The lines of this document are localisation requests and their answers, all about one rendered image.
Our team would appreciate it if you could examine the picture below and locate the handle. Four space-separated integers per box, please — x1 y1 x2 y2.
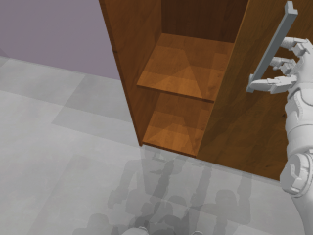
246 1 298 93

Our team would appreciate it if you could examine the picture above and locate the robot right upper arm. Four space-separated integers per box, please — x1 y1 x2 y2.
280 153 313 235

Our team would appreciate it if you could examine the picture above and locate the wardrobe door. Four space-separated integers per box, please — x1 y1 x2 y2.
196 0 313 181

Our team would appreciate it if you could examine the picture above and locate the robot right hand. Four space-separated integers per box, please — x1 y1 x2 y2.
249 37 313 94

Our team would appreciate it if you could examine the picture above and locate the right robot forearm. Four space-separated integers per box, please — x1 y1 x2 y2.
285 82 313 159

